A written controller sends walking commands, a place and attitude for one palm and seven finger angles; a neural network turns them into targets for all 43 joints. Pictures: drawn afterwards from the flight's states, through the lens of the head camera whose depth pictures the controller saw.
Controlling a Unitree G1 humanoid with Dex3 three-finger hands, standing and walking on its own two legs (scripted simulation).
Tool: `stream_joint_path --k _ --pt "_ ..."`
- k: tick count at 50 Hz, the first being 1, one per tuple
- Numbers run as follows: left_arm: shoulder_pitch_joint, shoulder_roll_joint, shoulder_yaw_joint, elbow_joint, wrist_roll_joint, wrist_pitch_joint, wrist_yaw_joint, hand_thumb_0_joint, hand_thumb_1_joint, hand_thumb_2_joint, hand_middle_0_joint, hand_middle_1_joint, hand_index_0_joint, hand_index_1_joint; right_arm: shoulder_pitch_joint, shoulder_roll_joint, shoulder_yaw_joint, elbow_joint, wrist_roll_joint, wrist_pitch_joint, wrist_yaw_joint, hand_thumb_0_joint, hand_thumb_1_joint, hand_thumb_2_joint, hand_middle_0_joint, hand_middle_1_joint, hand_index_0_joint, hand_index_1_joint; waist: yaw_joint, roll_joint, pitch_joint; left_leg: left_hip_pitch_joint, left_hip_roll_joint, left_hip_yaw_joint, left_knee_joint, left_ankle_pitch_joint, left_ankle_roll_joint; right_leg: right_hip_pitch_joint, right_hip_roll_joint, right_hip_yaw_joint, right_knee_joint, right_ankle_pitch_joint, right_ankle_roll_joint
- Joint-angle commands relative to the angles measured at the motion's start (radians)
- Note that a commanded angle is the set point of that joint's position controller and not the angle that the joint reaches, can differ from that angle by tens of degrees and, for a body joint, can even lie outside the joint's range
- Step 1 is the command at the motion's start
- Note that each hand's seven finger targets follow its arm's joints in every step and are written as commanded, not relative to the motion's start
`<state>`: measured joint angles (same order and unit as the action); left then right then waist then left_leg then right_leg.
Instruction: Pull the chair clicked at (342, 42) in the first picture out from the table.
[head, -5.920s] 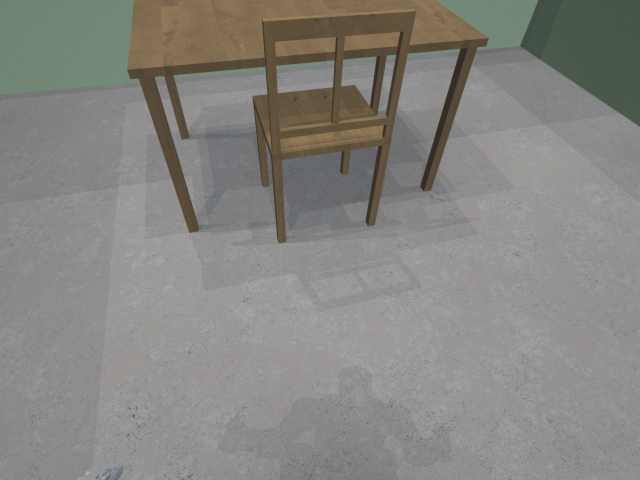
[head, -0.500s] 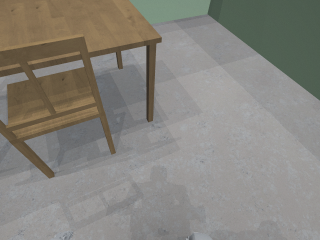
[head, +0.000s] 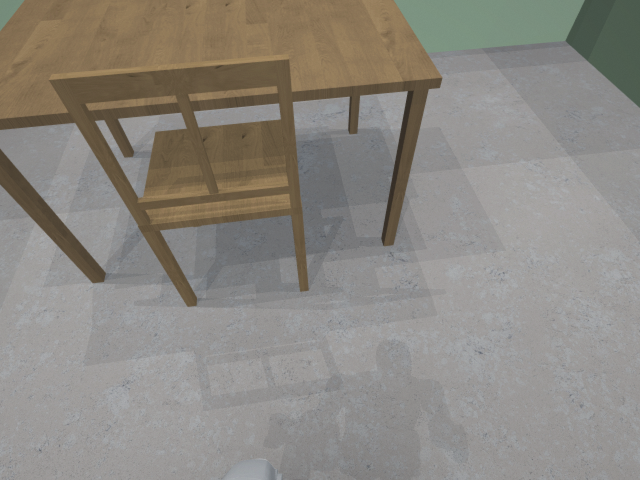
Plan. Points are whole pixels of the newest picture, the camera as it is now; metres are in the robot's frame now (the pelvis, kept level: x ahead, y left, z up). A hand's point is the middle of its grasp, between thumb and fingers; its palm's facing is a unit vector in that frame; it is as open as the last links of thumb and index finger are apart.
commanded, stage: turn to face it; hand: left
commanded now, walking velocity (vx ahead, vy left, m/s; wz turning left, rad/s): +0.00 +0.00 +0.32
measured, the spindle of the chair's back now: (199, 148) +0.76 +0.31 -0.09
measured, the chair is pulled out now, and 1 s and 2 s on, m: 0.00 0.00 0.00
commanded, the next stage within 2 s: take the last steps up to it in 0.26 s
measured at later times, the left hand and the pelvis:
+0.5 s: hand out of the picture +0.05 +0.24 -0.16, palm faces +0.17 -0.96 -0.24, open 7.4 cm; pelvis +0.01 +0.03 +0.00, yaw +8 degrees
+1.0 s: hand out of the picture -0.01 +0.17 -0.17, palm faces +0.32 -0.94 -0.12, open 7.4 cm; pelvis +0.13 +0.06 -0.01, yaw +11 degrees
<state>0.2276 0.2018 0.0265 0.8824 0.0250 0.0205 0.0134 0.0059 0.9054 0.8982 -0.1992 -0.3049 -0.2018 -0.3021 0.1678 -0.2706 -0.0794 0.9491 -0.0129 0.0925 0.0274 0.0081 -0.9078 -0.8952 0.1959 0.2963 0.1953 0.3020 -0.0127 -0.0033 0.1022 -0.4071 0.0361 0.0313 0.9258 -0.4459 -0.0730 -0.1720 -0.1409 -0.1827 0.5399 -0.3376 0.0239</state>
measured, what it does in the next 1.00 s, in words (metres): walks ahead: left foot, then right foot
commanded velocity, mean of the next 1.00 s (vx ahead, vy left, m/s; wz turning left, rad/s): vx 0.20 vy -0.02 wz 0.10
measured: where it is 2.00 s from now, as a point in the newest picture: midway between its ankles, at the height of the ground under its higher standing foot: (312, 423)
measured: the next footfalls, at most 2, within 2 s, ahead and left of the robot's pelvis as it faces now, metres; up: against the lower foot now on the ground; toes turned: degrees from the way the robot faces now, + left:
left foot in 0.10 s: +0.03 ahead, +0.14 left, +0.00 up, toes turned +7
right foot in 0.54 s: +0.07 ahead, -0.08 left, +0.00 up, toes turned +5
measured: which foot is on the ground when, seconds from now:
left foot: up 0.00-0.08, down 0.10-0.54, up 0.56-0.98, down 1.00-1.00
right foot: down 0.00-0.10, up 0.12-0.52, down 0.54-1.00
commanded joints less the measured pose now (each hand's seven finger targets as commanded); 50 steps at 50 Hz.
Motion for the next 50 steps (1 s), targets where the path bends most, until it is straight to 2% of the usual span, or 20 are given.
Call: stream_joint_path --k 1,3,4,5,6,9,12,19,22,25,26,27,28,29,31,35,44,47,48,50 --pt "0.052 0.247 0.077 -0.031 0.004 -0.014 0.019 0.000 0.900 0.900 -0.200 -0.300 -0.200 -0.300 -0.049 -0.035 0.007 -0.106 0.004 -0.055 -0.004 0.000 -0.900 -0.900 0.200 0.300 0.200 0.300 0.040 -0.238 -0.138 0.066 -0.042 0.079 -0.271 0.047 0.027 0.117 -0.196 0.098 -0.041 0.684 -0.112" --pt "0.039 0.231 0.075 -0.030 -0.013 -0.008 0.014 0.000 0.900 0.900 -0.200 -0.300 -0.200 -0.300 0.045 -0.092 -0.005 -0.084 -0.003 -0.071 -0.007 0.000 -0.900 -0.900 0.200 0.300 0.200 0.300 -0.021 -0.118 -0.191 0.309 -0.009 0.052 -0.521 0.322 0.056 -0.006 -0.156 0.034 0.148 0.564 -0.032" --pt "0.055 0.170 0.065 -0.059 -0.019 -0.002 0.006 0.000 0.900 0.900 -0.200 -0.300 -0.200 -0.300 0.091 -0.205 -0.029 -0.083 -0.011 -0.078 -0.011 0.000 -0.900 -0.900 0.200 0.300 0.200 0.300 -0.043 0.187 -0.236 0.512 0.236 -0.251 -0.537 0.634 0.158 -0.278 -0.034 -0.006 0.363 0.103 0.039" --pt "0.019 0.124 0.040 -0.091 -0.014 0.002 0.009 0.000 0.900 0.900 -0.200 -0.300 -0.200 -0.300 0.145 -0.262 -0.039 -0.074 -0.001 -0.072 -0.016 0.000 -0.900 -0.900 0.200 0.300 0.200 0.300 -0.064 0.305 -0.240 0.481 0.394 -0.381 -0.543 0.938 0.286 -0.373 0.016 0.067 0.502 -0.354 0.057" --pt "-0.040 0.140 0.044 -0.080 -0.011 0.015 0.019 0.000 0.900 0.900 -0.200 -0.300 -0.200 -0.300 0.152 -0.235 -0.033 -0.056 -0.003 -0.075 -0.028 0.000 -0.900 -0.900 0.200 0.300 0.200 0.300 -0.079 0.260 -0.219 0.390 0.367 -0.345 -0.553 0.828 0.300 -0.351 0.016 0.142 0.572 -0.334 0.045" --pt "-0.019 0.143 0.052 -0.022 -0.012 0.018 0.001 0.000 0.900 0.900 -0.200 -0.300 -0.200 -0.300 -0.018 -0.152 -0.003 -0.092 -0.008 -0.076 -0.041 0.000 -0.900 -0.900 0.200 0.300 0.200 0.300 -0.003 0.194 -0.100 0.236 0.234 -0.225 -0.591 0.612 0.241 -0.341 0.011 0.165 0.604 -0.134 0.042" --pt "0.017 0.132 0.047 0.004 -0.012 0.018 -0.002 0.000 0.900 0.900 -0.200 -0.300 -0.200 -0.300 -0.007 -0.130 0.006 -0.088 -0.002 -0.085 -0.043 0.000 -0.900 -0.900 0.200 0.300 0.200 0.300 0.005 0.156 -0.130 0.287 0.192 -0.176 -0.594 0.681 0.230 -0.316 0.033 0.151 0.541 -0.072 0.052" --pt "-0.019 0.103 0.034 -0.007 -0.014 0.012 0.003 0.000 0.900 0.900 -0.200 -0.300 -0.200 -0.300 0.043 -0.116 0.004 -0.057 -0.008 -0.082 -0.043 0.000 -0.900 -0.900 0.200 0.300 0.200 0.300 -0.014 0.135 -0.133 0.316 0.203 -0.242 -0.609 0.579 0.257 -0.266 0.067 0.152 0.338 -0.100 0.047" --pt "0.004 0.078 0.026 0.006 -0.008 -0.004 -0.007 0.000 0.900 0.900 -0.200 -0.300 -0.200 -0.300 0.047 -0.106 0.003 -0.042 -0.015 -0.084 -0.041 0.000 -0.900 -0.900 0.200 0.300 0.200 0.300 -0.010 0.157 -0.111 0.243 0.191 -0.285 -0.643 0.254 0.253 -0.174 0.099 0.124 0.197 -0.110 0.024" --pt "0.120 0.077 0.024 0.058 -0.001 -0.027 -0.015 0.000 0.900 0.900 -0.200 -0.300 -0.200 -0.300 0.037 -0.078 0.008 -0.020 -0.008 -0.088 -0.039 0.000 -0.900 -0.900 0.200 0.300 0.200 0.300 0.049 0.094 -0.069 0.047 0.128 -0.262 -0.588 -0.065 0.204 0.074 0.118 0.103 -0.060 0.020 0.010" --pt "0.170 0.109 0.032 0.076 0.007 -0.039 -0.011 0.000 0.900 0.900 -0.200 -0.300 -0.200 -0.300 0.051 -0.032 0.015 -0.014 -0.003 -0.093 -0.038 0.000 -0.900 -0.900 0.200 0.300 0.200 0.300 0.069 -0.024 -0.046 -0.079 0.051 -0.204 -0.445 -0.126 0.160 0.189 0.053 0.197 -0.177 -0.054 -0.010" --pt "0.225 0.186 0.050 0.085 0.017 -0.047 -0.002 0.000 0.900 0.900 -0.200 -0.300 -0.200 -0.300 0.057 0.035 0.031 -0.035 0.006 -0.099 -0.033 0.000 -0.900 -0.900 0.200 0.300 0.200 0.300 0.091 -0.269 -0.024 -0.252 -0.077 -0.050 -0.181 -0.132 0.104 0.238 -0.173 0.525 -0.342 -0.292 -0.099" --pt "0.261 0.223 0.057 0.076 0.002 -0.048 0.003 0.000 0.900 0.900 -0.200 -0.300 -0.200 -0.300 -0.009 -0.017 0.020 -0.070 -0.006 -0.099 -0.025 0.000 -0.900 -0.900 0.200 0.300 0.200 0.300 0.120 -0.246 0.000 -0.289 -0.047 -0.059 -0.011 -0.138 0.101 0.134 -0.300 0.694 -0.459 -0.453 -0.192" --pt "0.245 0.207 0.060 0.085 -0.001 -0.054 0.009 0.000 0.900 0.900 -0.200 -0.300 -0.200 -0.300 -0.039 -0.028 0.011 -0.070 -0.011 -0.093 -0.020 0.000 -0.900 -0.900 0.200 0.300 0.200 0.300 0.107 -0.249 0.057 -0.301 -0.017 -0.087 0.095 -0.076 0.104 0.053 -0.298 0.730 -0.501 -0.502 -0.202" --pt "0.149 0.128 0.039 0.080 0.000 -0.067 0.008 0.000 0.900 0.900 -0.200 -0.300 -0.200 -0.300 0.010 -0.025 0.003 -0.027 -0.014 -0.093 -0.007 0.000 -0.900 -0.900 0.200 0.300 0.200 0.300 0.035 -0.098 0.097 -0.272 0.026 -0.080 0.164 0.071 0.097 -0.021 -0.226 0.538 -0.463 -0.338 -0.181" --pt "0.162 0.066 0.023 0.110 -0.005 -0.090 0.005 0.000 0.900 0.900 -0.200 -0.300 -0.200 -0.300 0.087 0.035 0.005 0.028 -0.013 -0.092 -0.002 0.000 -0.900 -0.900 0.200 0.300 0.200 0.300 0.005 -0.114 0.041 -0.190 0.044 -0.017 0.129 0.223 0.063 -0.006 -0.113 0.252 -0.414 0.041 -0.136" --pt "0.317 0.065 0.024 0.233 0.003 -0.090 0.009 0.000 0.900 0.900 -0.200 -0.300 -0.200 -0.300 -0.071 0.088 0.028 0.008 -0.006 -0.123 0.002 0.000 -0.900 -0.900 0.200 0.300 0.200 0.300 0.070 -0.165 0.023 -0.117 0.028 0.086 -0.207 0.167 0.082 0.122 -0.121 0.209 -0.308 0.393 -0.165" --pt "0.280 0.072 0.031 0.241 -0.005 -0.083 0.009 0.000 0.900 0.900 -0.200 -0.300 -0.200 -0.300 0.045 0.068 0.027 0.052 -0.009 -0.141 -0.012 0.000 -0.900 -0.900 0.200 0.300 0.200 0.300 0.006 -0.120 -0.036 0.123 -0.028 0.132 -0.380 0.213 0.103 0.086 -0.076 0.161 -0.153 0.481 -0.136" --pt "0.265 0.061 0.030 0.242 -0.010 -0.082 0.008 0.000 0.900 0.900 -0.200 -0.300 -0.200 -0.300 0.167 0.038 0.019 0.093 -0.013 -0.151 -0.023 0.000 -0.900 -0.900 0.200 0.300 0.200 0.300 -0.048 -0.067 -0.089 0.309 -0.023 0.113 -0.456 0.257 0.115 0.019 -0.045 0.133 0.019 0.515 -0.115" --pt "0.278 -0.021 0.018 0.195 -0.019 -0.082 -0.005 0.000 0.900 0.900 -0.200 -0.300 -0.200 -0.300 0.407 -0.150 -0.023 0.140 -0.018 -0.153 -0.045 0.000 -0.900 -0.900 0.200 0.300 0.200 0.300 -0.108 0.287 -0.242 0.645 0.396 -0.451 -0.622 0.289 0.272 -0.377 0.133 0.056 0.521 -0.213 -0.042"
